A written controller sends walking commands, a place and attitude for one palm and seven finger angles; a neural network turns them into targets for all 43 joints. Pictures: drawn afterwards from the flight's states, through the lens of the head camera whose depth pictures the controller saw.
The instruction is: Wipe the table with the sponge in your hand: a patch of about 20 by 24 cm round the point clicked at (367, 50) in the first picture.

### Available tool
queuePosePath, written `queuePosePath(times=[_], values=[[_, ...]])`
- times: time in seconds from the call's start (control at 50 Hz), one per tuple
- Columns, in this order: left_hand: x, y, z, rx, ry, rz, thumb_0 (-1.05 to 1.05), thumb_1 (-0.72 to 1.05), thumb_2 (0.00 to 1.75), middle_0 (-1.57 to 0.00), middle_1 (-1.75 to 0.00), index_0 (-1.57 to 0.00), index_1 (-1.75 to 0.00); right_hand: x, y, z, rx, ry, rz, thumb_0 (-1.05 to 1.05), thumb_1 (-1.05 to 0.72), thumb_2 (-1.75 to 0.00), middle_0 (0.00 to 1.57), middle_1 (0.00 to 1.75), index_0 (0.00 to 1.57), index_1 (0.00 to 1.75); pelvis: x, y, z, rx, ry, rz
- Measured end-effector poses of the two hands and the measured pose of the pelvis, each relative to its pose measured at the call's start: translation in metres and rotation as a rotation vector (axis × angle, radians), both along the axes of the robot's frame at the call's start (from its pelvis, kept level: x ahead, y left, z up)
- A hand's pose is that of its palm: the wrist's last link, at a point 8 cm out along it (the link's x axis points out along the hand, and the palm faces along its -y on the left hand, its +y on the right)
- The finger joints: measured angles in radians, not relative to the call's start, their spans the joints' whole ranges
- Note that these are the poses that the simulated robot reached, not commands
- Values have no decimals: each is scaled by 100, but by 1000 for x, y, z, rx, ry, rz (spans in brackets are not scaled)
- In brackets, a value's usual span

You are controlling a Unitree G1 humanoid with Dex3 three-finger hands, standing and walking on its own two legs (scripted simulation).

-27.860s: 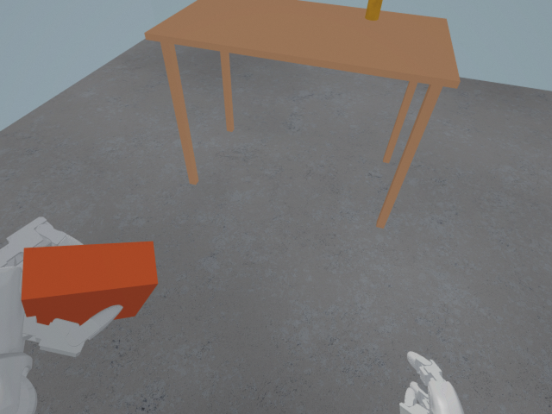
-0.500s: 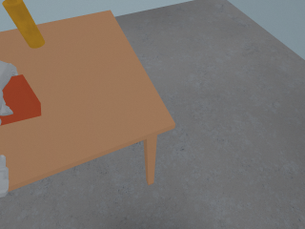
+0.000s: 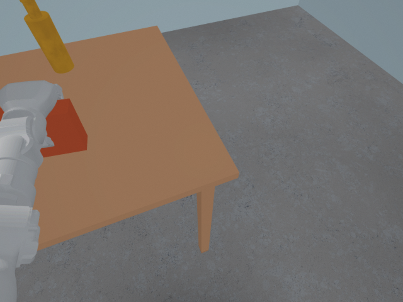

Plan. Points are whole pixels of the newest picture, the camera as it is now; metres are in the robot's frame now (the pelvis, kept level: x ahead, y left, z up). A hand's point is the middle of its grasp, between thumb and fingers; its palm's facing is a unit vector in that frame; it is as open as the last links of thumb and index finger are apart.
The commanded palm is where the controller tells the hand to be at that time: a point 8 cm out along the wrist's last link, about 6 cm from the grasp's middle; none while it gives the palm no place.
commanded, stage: slide across to the middle lane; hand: left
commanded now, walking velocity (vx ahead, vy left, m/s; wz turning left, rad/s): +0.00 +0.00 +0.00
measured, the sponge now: (46, 136) +0.44 +0.34 +0.06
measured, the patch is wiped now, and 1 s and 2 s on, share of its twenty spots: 0.30 0.40 0.55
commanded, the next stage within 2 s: wipe back along the middle lane in 0.18 s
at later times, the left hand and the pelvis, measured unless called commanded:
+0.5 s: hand (64, 116) +0.46 +0.29 +0.10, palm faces -0.11 +0.06 -0.99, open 9.3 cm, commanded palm +0.43 +0.29 +0.14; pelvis +0.02 -0.02 +0.01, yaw -1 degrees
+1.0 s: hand (62, 132) +0.42 +0.28 +0.10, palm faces -0.06 +0.04 -1.00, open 9.3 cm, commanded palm +0.38 +0.27 +0.13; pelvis +0.02 -0.01 +0.01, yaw -1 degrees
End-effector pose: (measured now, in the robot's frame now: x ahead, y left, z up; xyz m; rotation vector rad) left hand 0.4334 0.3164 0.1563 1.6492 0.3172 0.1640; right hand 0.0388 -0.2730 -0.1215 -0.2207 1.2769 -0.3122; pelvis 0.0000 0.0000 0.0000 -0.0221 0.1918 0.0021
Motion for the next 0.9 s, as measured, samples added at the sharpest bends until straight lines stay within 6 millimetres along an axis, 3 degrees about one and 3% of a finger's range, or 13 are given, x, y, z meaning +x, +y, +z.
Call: queuePosePath(times=[0.12,0.36,0.52,0.68,0.9], values=[[8,-17,-2,-11,-9,3,-1,-49,111,-81,-139,-82,-145,8,0,-2,20,-13,1,0,-90,-89,20,30,20,30,3,-3,2,6,0,-8],[18,-32,-1,-11,12,48,-1,-48,111,-81,-139,-82,-145,7,-17,-2,16,6,-17,0,-90,-89,20,30,20,30,10,-15,4,12,-3,-11],[9,-38,-4,-21,-10,27,-1,-47,111,-80,-140,-81,-147,13,-28,1,6,-8,-29,0,-90,-90,20,30,20,30,18,-19,6,14,-17,-24],[-6,-40,-5,-28,-47,36,-2,-46,111,-78,-142,-79,-148,45,-25,4,19,-73,3,1,-91,-90,20,30,20,30,21,-18,7,17,-43,-22],[-24,-44,-6,-30,-48,61,-2,-45,110,-77,-144,-77,-150,99,-6,12,43,-199,83,1,-90,-90,20,30,20,30,20,-13,7,21,-68,-14]])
